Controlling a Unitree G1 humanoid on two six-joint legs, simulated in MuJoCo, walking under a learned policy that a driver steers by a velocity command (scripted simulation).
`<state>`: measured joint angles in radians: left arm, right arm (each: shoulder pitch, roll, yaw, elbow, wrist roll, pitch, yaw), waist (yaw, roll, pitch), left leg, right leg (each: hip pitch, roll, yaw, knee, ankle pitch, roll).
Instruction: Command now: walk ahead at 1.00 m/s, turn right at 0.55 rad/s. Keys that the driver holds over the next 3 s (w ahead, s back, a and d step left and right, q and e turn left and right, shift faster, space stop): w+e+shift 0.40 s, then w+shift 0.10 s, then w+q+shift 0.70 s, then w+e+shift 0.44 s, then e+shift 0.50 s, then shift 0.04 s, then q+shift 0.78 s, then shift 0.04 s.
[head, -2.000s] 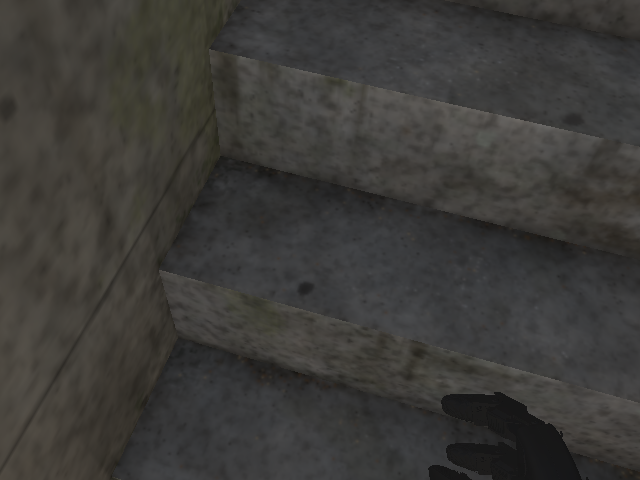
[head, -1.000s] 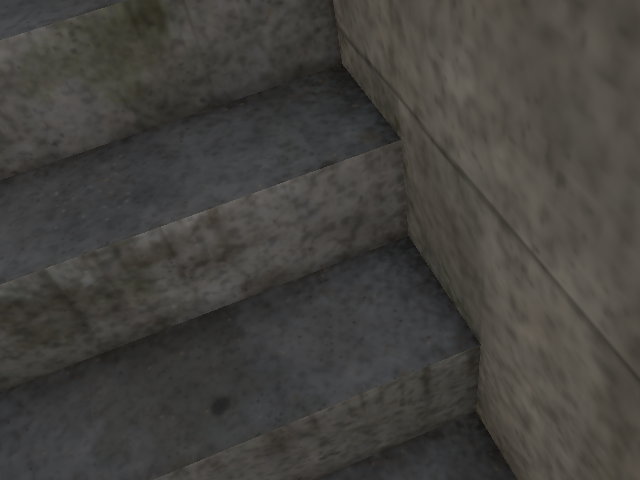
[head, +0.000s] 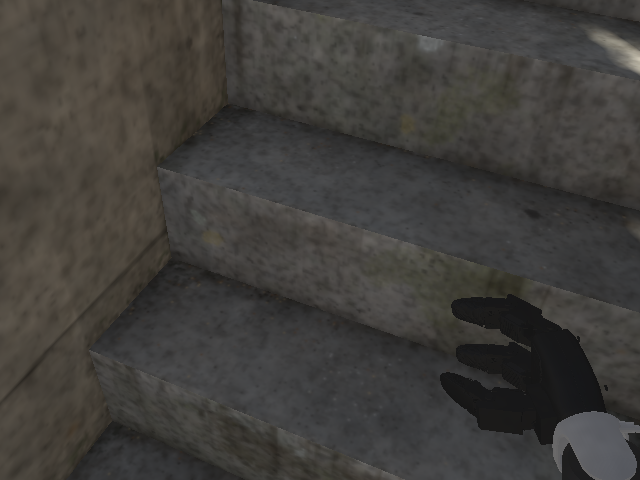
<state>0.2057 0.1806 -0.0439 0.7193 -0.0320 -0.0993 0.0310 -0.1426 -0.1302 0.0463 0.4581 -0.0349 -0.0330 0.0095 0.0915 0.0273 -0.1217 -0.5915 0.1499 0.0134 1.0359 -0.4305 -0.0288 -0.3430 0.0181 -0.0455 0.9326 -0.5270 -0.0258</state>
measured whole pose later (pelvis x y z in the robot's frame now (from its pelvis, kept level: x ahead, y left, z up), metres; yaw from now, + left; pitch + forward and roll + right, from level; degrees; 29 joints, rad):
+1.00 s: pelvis -0.05 +0.10 +0.03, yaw -13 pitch -3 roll -1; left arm 0.21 0.31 0.09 0.63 -0.02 0.10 0.16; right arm 0.24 -0.26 -0.05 0.60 0.03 0.13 -0.04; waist -0.08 0.03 0.05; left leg -0.53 0.15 -0.07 1.04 -0.27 -0.09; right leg -0.36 -0.31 -0.19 0.59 -0.22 0.05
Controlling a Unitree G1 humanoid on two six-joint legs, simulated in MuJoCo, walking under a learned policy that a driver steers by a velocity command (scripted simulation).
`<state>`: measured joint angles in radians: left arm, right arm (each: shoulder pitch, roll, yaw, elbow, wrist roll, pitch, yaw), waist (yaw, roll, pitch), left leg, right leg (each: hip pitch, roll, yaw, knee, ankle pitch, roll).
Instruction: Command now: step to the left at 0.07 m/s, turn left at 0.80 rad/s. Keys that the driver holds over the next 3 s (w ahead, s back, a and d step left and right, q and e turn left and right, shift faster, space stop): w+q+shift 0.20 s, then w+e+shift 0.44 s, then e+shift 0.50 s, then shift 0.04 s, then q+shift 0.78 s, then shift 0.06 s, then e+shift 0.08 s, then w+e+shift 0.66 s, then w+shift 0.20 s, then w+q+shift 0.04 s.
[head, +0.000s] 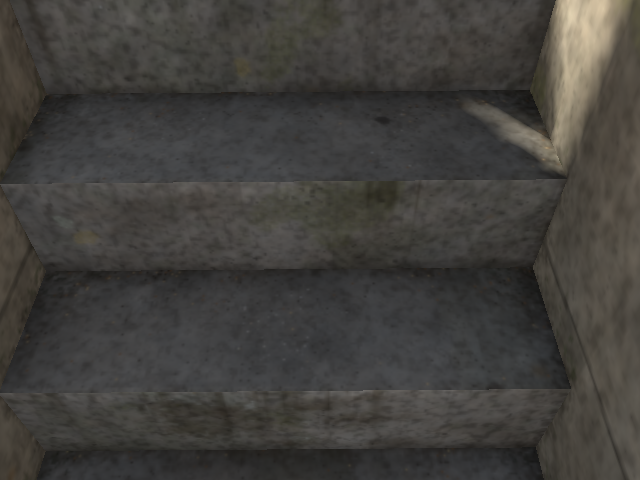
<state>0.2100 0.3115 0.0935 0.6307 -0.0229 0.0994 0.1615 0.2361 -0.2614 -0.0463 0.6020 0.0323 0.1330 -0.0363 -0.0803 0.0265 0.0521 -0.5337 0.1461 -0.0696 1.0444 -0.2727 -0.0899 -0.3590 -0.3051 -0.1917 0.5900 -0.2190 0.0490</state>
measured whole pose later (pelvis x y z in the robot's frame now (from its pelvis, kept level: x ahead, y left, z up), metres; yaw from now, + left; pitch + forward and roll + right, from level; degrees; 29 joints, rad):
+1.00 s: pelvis -0.30 +0.16 -0.33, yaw -10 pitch +0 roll +6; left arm 0.46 0.30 0.10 0.66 0.01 0.14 0.03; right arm -0.05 -0.20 -0.02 0.46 0.04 0.04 -0.12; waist 0.13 -0.08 0.00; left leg -0.70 0.37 0.24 1.38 -0.63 -0.08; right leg -0.17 -0.17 -0.12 0.53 0.10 -0.11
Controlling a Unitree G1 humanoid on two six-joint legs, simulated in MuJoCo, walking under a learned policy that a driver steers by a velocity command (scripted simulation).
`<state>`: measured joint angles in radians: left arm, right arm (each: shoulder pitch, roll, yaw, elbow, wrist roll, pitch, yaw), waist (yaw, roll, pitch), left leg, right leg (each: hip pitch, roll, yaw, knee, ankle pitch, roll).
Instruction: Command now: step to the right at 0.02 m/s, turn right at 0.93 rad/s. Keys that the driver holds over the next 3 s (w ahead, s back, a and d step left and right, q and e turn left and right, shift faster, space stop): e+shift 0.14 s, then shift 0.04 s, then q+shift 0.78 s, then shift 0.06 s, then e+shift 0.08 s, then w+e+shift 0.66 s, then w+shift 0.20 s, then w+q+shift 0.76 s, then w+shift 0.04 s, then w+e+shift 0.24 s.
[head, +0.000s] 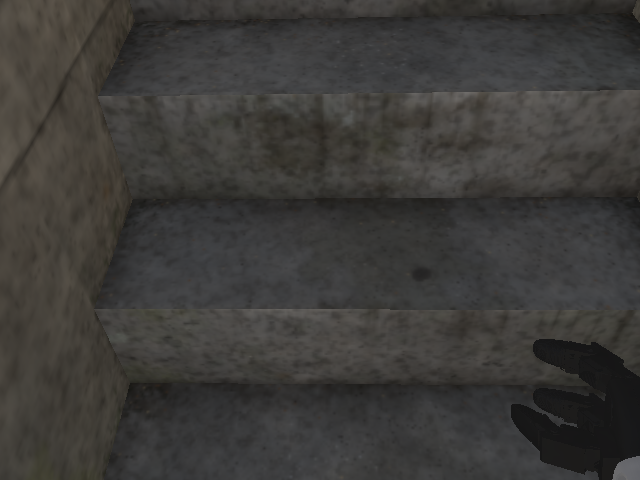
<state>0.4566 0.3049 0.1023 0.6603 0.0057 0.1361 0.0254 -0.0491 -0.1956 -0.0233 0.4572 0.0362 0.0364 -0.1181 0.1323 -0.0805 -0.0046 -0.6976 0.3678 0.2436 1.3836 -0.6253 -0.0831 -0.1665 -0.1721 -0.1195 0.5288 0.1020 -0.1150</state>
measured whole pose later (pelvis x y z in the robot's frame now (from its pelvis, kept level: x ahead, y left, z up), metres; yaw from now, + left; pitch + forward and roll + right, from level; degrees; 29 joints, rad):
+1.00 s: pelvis -0.10 -0.01 -0.09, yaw +18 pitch +1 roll -1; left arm 0.13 0.27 0.07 0.64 0.00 0.04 0.06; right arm 0.21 -0.18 -0.04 0.62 -0.01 0.05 -0.05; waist -0.03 -0.04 0.03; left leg -0.47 0.03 0.08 0.83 -0.39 0.06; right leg -0.45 -0.11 -0.17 1.11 -0.54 0.05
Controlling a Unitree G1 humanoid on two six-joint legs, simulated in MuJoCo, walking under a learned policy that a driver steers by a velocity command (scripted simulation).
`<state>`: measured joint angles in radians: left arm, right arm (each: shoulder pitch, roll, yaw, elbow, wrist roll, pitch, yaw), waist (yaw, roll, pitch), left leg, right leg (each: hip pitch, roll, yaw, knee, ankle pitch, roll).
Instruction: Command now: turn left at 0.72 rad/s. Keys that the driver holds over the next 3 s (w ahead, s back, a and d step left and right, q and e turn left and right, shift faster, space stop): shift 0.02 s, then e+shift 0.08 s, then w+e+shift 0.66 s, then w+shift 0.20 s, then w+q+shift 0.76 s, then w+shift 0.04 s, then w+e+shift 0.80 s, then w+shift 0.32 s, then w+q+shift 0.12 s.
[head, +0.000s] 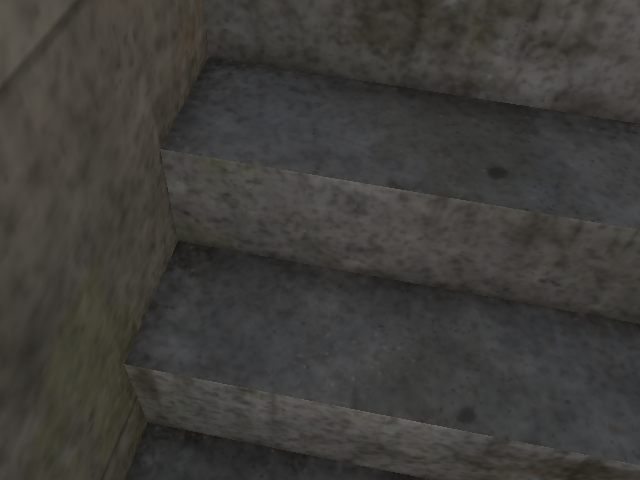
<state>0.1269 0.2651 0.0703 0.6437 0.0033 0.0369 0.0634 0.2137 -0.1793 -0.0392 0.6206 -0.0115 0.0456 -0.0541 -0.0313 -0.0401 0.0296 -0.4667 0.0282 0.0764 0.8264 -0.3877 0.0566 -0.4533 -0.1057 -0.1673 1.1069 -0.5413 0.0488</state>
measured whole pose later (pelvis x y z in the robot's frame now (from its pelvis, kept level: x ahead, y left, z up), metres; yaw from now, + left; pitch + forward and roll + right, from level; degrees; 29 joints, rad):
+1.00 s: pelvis +0.27 -0.04 +0.24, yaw -31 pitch -1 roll +0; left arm 0.02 0.15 0.00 0.51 -0.05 0.05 -0.01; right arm 0.48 -0.25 -0.02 0.79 -0.02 -0.04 -0.06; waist -0.11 0.03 -0.02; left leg -0.13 0.22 0.19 0.52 -0.38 0.03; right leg -1.18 -0.03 0.08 2.07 -0.06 0.07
